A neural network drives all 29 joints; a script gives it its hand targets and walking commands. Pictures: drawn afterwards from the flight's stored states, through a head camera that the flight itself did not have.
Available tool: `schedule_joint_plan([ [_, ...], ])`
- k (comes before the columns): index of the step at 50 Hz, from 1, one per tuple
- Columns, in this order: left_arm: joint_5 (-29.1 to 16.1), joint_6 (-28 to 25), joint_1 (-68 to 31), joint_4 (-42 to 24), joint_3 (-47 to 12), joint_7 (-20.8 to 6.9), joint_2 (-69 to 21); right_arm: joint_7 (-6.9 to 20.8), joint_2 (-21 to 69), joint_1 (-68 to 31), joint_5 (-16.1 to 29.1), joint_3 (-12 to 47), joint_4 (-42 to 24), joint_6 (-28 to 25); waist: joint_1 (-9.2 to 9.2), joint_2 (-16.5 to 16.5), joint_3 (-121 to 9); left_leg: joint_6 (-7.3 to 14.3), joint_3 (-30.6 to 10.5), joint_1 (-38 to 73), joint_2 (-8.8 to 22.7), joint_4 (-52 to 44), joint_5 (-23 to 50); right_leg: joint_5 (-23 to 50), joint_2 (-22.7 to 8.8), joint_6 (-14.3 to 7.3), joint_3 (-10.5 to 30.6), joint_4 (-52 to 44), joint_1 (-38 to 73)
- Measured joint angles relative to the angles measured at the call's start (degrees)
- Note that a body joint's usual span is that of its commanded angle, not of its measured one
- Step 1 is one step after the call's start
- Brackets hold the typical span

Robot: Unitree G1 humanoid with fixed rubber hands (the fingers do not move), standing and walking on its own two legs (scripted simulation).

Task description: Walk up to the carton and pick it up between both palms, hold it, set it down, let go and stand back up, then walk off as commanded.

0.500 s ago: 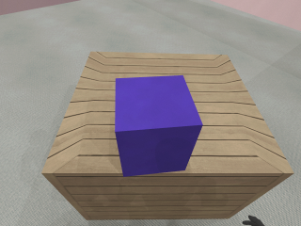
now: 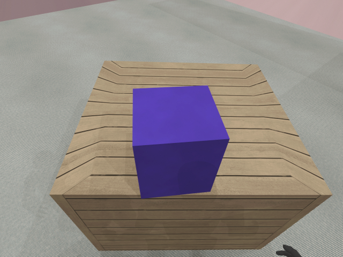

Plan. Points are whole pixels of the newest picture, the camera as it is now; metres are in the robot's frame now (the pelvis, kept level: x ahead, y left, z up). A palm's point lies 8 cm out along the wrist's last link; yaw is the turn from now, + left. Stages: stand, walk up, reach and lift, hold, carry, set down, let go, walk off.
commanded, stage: walk up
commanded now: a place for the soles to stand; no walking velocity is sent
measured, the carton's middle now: (173, 143) +0.43 +0.02 +0.01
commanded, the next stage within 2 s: reach and lift in 0.16 s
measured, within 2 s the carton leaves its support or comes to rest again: neither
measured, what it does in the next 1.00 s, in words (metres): stands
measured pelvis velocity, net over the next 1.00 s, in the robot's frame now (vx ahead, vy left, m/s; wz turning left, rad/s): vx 0.01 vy -0.04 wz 0.04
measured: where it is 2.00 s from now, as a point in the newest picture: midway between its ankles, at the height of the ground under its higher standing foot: outside the picture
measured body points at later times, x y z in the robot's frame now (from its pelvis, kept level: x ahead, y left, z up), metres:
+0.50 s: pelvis +0.01 -0.01 -0.01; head +0.03 +0.01 +0.44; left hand +0.16 +0.29 -0.10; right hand +0.18 -0.31 -0.09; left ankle +0.05 +0.12 -0.73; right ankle +0.03 -0.12 -0.73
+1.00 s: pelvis +0.01 -0.04 +0.01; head +0.01 -0.04 +0.46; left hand +0.15 +0.25 -0.06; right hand +0.18 -0.28 -0.06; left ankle +0.05 +0.12 -0.73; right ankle +0.03 -0.12 -0.73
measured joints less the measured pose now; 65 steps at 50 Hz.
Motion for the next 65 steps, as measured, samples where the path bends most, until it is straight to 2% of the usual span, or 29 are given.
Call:
schedule_joint_plan([
  [10,0.0,0.9,-0.2,-0.2,0.0,-0.1,0.0,0.2,0.1,0.0,0.0,-0.4,0.5,-0.9,0.01,0.0,0.1,0.0,0.0,-0.1,0.0,0.1,-0.3,-0.1,0.0,0.0,-0.1,0.0,0.0],
  [13,0.0,10.2,-3.8,-2.4,0.0,2.0,0.0,2.0,1.1,-0.7,0.0,-3.5,3.7,-6.3,0.00,0.0,1.5,0.0,0.0,-1.2,0.9,3.7,-2.9,-1.3,0.0,0.0,-1.4,1.8,0.0],
  [15,0.0,14.6,-5.9,-4.5,0.0,2.7,-0.2,3.0,1.3,-0.8,0.0,-4.5,4.1,-7.7,0.00,0.1,2.3,0.0,0.0,-1.9,1.8,5.7,-2.9,-2.1,0.3,0.0,-2.6,3.1,0.0],
  [18,0.0,18.5,-6.7,-9.0,0.0,2.7,-1.4,3.3,1.5,-1.1,0.0,-5.8,4.1,-8.7,0.00,0.0,2.6,-0.5,0.0,-2.1,2.2,6.3,-3.3,-2.5,0.6,0.0,-2.8,3.5,0.0],
  [21,0.0,19.9,-6.7,-14.2,0.0,2.7,-2.4,3.3,1.6,-1.1,0.0,-6.5,4.0,-9.2,0.00,-0.2,2.6,-0.9,0.0,-2.0,2.2,6.2,-3.5,-2.8,0.5,0.0,-2.8,3.5,0.0],
  [25,0.0,19.9,-6.7,-18.7,0.0,3.0,-2.6,3.7,2.0,0.0,0.0,-6.4,1.3,-9.2,-0.01,-0.8,2.1,-1.4,0.0,-1.8,2.2,5.3,-3.4,-3.0,0.5,0.0,-2.8,3.1,0.0],
  [31,0.0,18.2,-6.3,-19.5,0.0,3.6,-2.7,4.2,2.2,1.7,0.0,-4.2,-2.1,-11.0,0.00,-1.3,-0.2,-2.0,0.0,-1.1,2.2,1.6,-2.0,-2.2,0.4,-0.1,-2.8,0.8,0.1],
  [38,0.0,12.8,-3.8,-20.2,0.0,3.3,-2.8,3.8,3.4,2.9,0.0,-2.7,-4.5,-13.5,-0.01,-1.3,-1.1,-2.1,0.0,1.3,2.2,-3.9,0.8,-0.6,0.4,-0.2,-2.8,-2.3,1.3],
  [46,0.0,6.7,-0.1,-20.5,0.0,2.9,-3.5,2.4,5.7,7.0,0.0,-1.4,-10.7,-14.9,-0.01,-1.6,-1.8,-2.1,0.0,2.8,2.2,-7.8,3.3,0.4,0.4,-0.4,-2.8,-3.4,1.4],
  [52,-0.3,3.3,0.4,-21.1,0.0,2.9,-4.0,1.8,7.9,9.1,0.0,-0.2,-16.7,-13.8,0.00,-1.8,-1.8,-2.1,0.0,3.2,2.2,-8.6,4.0,0.8,0.4,-0.7,-2.8,-3.4,1.4],
  [57,-2.2,2.3,0.4,-23.7,0.0,3.6,-4.2,1.5,9.0,10.5,0.0,0.7,-22.7,-11.9,0.00,-2.3,-1.8,-2.1,0.0,3.2,2.2,-8.3,4.2,1.1,0.4,-1.2,-2.8,-3.4,1.6],
  [65,-3.8,2.0,0.5,-28.5,0.0,5.6,-4.3,1.7,9.2,10.6,0.4,0.8,-28.0,-10.0,0.00,-3.1,-2.3,-2.1,0.0,3.2,1.7,-8.1,4.2,1.2,-0.2,-1.2,-2.8,-3.7,1.9],
])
